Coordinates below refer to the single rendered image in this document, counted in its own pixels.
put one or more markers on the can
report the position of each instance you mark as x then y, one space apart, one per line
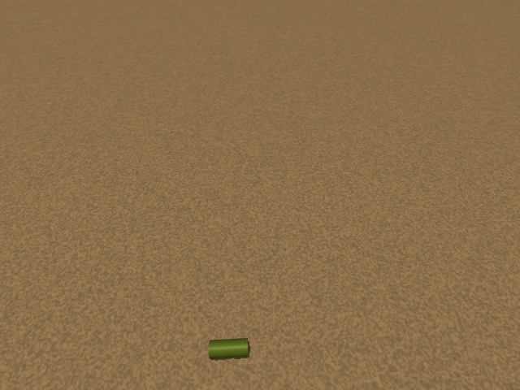
230 348

